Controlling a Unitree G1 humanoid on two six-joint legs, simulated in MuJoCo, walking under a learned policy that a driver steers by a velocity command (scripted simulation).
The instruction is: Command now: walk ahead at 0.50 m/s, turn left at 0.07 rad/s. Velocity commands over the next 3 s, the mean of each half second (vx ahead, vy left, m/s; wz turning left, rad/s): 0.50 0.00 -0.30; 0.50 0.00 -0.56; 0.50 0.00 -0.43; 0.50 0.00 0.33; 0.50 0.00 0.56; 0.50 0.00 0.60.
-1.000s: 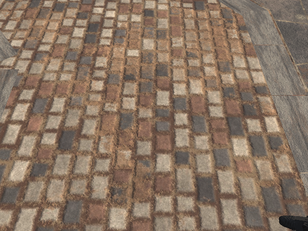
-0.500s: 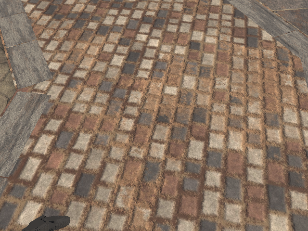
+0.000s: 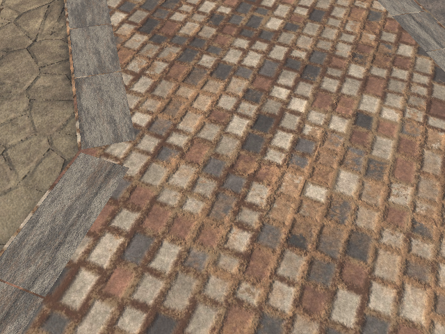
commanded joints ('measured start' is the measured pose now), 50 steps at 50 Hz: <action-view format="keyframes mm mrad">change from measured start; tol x32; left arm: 1 -73 118 28 -103 11 -32 3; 50 -2 150 47 -231 -5 35 26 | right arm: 1 125 -125 -39 -11 -8 -13 1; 50 156 -139 -56 2 -7 -46 -23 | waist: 1 -73 97 -81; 18 -119 47 52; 24 -4 -246 -348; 50 -121 127 -134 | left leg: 1 383 257 -378 -310 19 177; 16 451 260 65 -405 313 107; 22 459 235 156 138 960 24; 23 210 187 158 445 633 -15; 24 -242 -47 48 777 -363 -78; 25 -350 -26 -143 863 -396 -59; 39 -69 14 -71 28 283 -134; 46 346 120 -181 -97 102 14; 48 769 457 -864 -222 -301 222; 50 527 364 -583 -261 -325 133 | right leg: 1 -421 -90 46 96 136 -12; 18 -428 -16 -30 -466 442 -44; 22 25 118 -113 -510 340 -142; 25 716 -280 799 -722 129 -403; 33 64 -94 294 -838 602 -302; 44 146 -87 414 -649 382 -170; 50 -506 23 137 248 13 -1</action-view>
